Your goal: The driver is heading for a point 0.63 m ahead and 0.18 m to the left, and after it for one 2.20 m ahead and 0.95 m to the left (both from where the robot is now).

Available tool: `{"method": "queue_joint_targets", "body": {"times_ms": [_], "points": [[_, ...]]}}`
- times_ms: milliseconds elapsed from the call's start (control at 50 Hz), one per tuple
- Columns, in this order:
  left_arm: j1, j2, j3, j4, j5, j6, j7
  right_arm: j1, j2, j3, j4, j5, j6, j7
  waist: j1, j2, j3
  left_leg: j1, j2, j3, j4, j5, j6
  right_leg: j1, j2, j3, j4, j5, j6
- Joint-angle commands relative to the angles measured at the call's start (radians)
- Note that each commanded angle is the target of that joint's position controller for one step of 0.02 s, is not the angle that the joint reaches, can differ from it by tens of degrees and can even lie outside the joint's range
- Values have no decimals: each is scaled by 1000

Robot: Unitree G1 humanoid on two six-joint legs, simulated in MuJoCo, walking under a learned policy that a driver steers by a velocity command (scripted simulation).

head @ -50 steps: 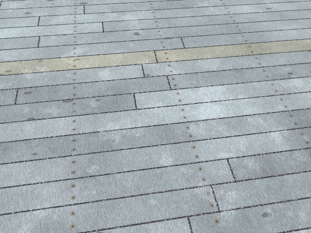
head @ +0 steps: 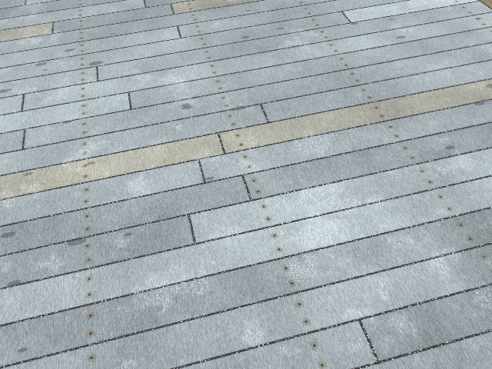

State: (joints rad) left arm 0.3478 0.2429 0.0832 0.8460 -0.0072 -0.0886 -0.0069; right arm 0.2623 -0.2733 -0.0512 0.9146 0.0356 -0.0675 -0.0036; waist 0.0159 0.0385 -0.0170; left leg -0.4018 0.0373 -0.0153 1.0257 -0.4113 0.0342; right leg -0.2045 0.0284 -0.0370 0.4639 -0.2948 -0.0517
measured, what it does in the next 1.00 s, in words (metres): walks ahead: left foot, then right foot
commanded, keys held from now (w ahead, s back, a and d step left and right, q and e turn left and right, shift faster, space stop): w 0.78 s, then w+q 0.22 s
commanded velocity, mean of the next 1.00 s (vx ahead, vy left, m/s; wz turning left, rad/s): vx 0.47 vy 0.00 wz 0.04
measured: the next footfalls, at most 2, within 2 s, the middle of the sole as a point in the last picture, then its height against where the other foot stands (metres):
left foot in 0.36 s outside the picture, level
right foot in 0.92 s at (299, 322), level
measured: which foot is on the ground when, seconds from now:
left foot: up 0.00-0.34, down 0.36-0.94, up 0.96-1.00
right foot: down 0.00-0.36, up 0.38-0.90, down 0.92-1.00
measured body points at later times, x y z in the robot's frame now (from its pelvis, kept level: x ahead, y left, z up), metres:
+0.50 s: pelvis +0.24 +0.07 +0.00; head +0.27 +0.09 +0.45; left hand +0.30 +0.35 -0.14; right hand +0.36 -0.19 -0.12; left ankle +0.31 +0.16 -0.74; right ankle +0.15 -0.08 -0.64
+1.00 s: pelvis +0.52 +0.02 -0.01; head +0.56 +0.01 +0.44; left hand +0.71 +0.27 -0.10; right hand +0.51 -0.25 -0.15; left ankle +0.34 +0.15 -0.67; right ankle +0.62 -0.08 -0.74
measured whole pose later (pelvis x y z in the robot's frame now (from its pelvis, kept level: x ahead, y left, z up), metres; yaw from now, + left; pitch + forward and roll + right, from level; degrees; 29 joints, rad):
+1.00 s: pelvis +0.52 +0.02 -0.01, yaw +4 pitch +2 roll +0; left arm 0.04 0.24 0.05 0.78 0.00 -0.11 -0.02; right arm 0.39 -0.27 -0.05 0.96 0.03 -0.06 0.00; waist -0.05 0.02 0.04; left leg -0.22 -0.01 -0.07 0.99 -0.47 0.03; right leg -0.45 -0.01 -0.06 0.55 -0.14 -0.03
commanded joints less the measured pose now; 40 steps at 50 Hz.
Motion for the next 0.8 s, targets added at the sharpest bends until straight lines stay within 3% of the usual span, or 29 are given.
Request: {"method": "queue_joint_targets", "body": {"times_ms": [20, 80, 140, 220, 260, 300, 320, 340, 360, 380, 400, 420, 440, 460, 480, 500, 540, 560, 580, 620, 640, 660, 700, 800], "points": [[51, 107, 8, -36, 4, -14, -3, -137, -76, -21, -110, -10, -43, 16, 17, -125, 64, -461, 90, -50, 65, 138, 43, 295, -307, 414, -301, 31, -169], [74, 91, -1, -19, 5, -6, 6, -166, -43, -13, -107, -14, -29, 31, 19, -114, 69, -389, 80, -4, -79, 227, 6, 242, -249, 262, -334, 229, -156], [92, 135, 7, -2, -1, 0, 20, -272, -7, 4, -144, -23, -27, 34, 41, -110, 91, -308, 46, 28, -300, 357, -27, 170, -223, 170, -348, 274, -143], [126, 150, 10, 34, -12, 0, 23, -357, -28, 6, -177, -11, -25, 43, 54, -133, 118, -214, 22, 32, -434, 438, -19, 150, -251, 138, -353, 260, -134], [111, 156, 15, 47, -18, 2, 23, -367, -49, 2, -192, -9, -27, 49, 36, -135, 129, -199, 26, 15, -470, 422, 8, 189, -284, 137, -335, 278, -120], [85, 166, 20, 51, -16, 9, 23, -329, -83, -11, -188, -12, -31, 52, -1, -137, 98, -126, 4, 32, -490, 369, 39, 239, -293, 120, -265, 444, -100], [70, 175, 22, 50, -13, 15, 23, -257, -106, -25, -170, -15, -30, 49, -44, -144, 48, -19, -26, 59, -496, 345, 58, 246, -276, 95, -168, 615, -84], [64, 161, 17, 51, -8, 23, 24, -99, -139, -48, -120, -14, -27, 42, -116, -133, -43, 181, -58, 84, -499, 337, 83, 203, -230, 57, 16, 736, -59], [67, 134, 2, 32, 4, 27, 27, 86, -197, -69, -78, -21, -25, 32, -182, -59, -176, 477, 68, -64, -478, 297, 133, 13, -177, 20, 307, 560, -22], [193, -9, -37, 20, 0, 10, 19, 175, -283, -84, -54, -38, -21, 35, -120, 229, -316, 789, 321, -576, -625, 14, 294, -371, 11, 25, 706, -43, 49], [165, 55, -26, 37, -20, -16, 14, 154, -200, -60, -58, -26, -24, 40, -137, 216, -333, 778, 339, -779, -769, -126, 293, -486, 9, 173, 861, -252, 33], [70, 130, -5, 8, -44, -30, 11, 63, -149, -44, -69, -22, -28, 39, -120, 152, -170, 653, 315, -629, -774, -104, 242, -575, -50, 160, 905, -189, 12], [-15, 150, -4, -6, -25, -40, 15, 9, -124, -34, -87, -27, -32, 40, -105, 55, -83, 478, 266, -456, -748, 173, 193, -506, -108, 144, 850, -110, -4], [-31, 128, 1, -15, -15, -35, 24, -61, -105, -29, -89, -38, -32, 44, -50, 16, -47, 370, 231, -378, -788, 175, 186, -488, -140, 122, 792, -30, -6], [-21, 125, 6, -13, -15, -23, 29, -90, -88, -25, -93, -50, -40, 45, -19, 50, -41, 278, 209, -341, -823, 197, 186, -420, -174, 134, 750, 14, -8], [-6, 106, 4, -8, -13, -7, 28, -103, -74, -22, -90, -51, -44, 45, -4, 52, -34, 231, 195, -312, -855, 204, 192, -384, -182, 136, 726, 35, -4], [-9, 82, 2, -3, -9, 16, 31, -83, -76, -22, -73, -41, -51, 42, 10, 23, -4, 185, 167, -238, -899, 219, 197, -383, -190, 122, 672, 65, 5], [-49, 84, 0, -16, 0, 18, 31, -50, -86, -23, -63, -37, -56, 38, -3, 25, 24, 177, 164, -202, -905, 309, 196, -411, -196, 116, 628, 97, 10], [-85, 76, -2, -36, 2, 18, 31, -39, -124, -31, -54, -39, -54, 30, 1, 36, 38, 194, 186, -215, -923, 305, 213, -462, -199, 117, 563, 151, 27], [-165, 103, 8, -47, 8, 18, 33, 9, -100, -25, -39, -37, -47, 17, -29, -24, 44, 258, 157, -176, -931, 336, 185, -532, -186, 108, 485, 258, 38], [-177, 75, -2, -55, 4, 15, 27, 19, -134, -30, -36, -38, -44, 14, -25, 17, 46, 253, 176, -165, -930, 361, 192, -527, -192, 112, 414, 299, 44], [-211, 79, -5, -62, 8, 10, 22, 30, -123, -27, -34, -29, -42, 10, -41, -2, 62, 264, 155, -126, -929, 406, 179, -523, -184, 100, 347, 344, 48], [-293, 65, -12, -80, 2, 2, 14, 73, -133, -27, -16, -27, -37, 5, -68, -1, 68, 274, 140, -93, -933, 383, 162, -484, -157, 70, 236, 415, 49], [-444, 63, -26, -135, -10, -10, -17, 171, -140, -28, 26, -20, -14, 2, -118, 0, 109, 406, 188, -94, -878, 408, 166, -494, -121, 54, 88, 381, 42]]}}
